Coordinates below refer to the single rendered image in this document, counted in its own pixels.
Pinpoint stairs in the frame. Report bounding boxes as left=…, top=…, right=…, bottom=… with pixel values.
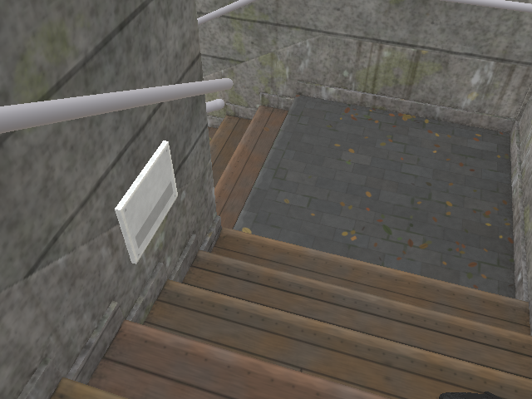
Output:
left=208, top=106, right=288, bottom=229
left=50, top=227, right=532, bottom=399

